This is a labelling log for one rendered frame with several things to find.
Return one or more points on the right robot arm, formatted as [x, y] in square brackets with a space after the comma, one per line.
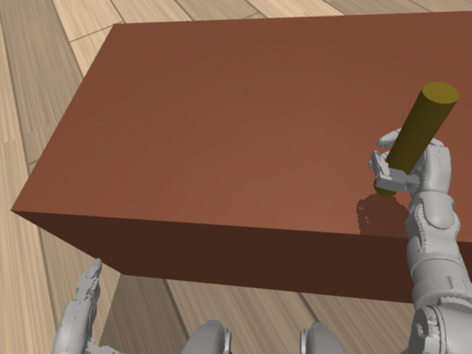
[442, 292]

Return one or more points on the can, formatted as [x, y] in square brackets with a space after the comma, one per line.
[428, 113]

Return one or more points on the right robot hand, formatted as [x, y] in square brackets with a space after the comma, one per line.
[432, 171]

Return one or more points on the left robot hand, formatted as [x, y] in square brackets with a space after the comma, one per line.
[74, 333]

